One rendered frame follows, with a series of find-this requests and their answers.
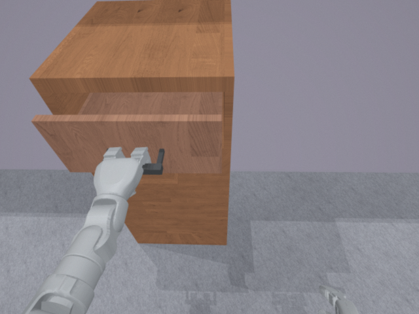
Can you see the drawer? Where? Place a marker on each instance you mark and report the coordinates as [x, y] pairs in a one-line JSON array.
[[188, 125]]

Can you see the left robot forearm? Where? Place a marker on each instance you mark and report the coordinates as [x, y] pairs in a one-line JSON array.
[[70, 289]]

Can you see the handle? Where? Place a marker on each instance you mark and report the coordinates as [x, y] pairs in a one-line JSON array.
[[159, 182], [154, 169]]

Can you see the cabinet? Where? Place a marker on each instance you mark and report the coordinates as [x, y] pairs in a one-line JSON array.
[[154, 46]]

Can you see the left robot hand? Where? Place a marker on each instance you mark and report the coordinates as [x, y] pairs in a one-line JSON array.
[[119, 175]]

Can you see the right robot hand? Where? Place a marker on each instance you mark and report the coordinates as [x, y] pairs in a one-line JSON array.
[[338, 300]]

